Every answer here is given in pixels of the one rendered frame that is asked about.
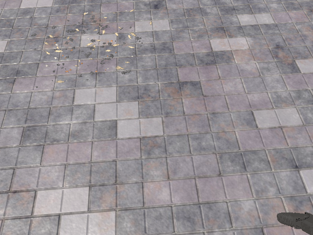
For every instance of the robot right hand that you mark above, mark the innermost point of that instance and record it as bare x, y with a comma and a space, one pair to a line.
296, 220

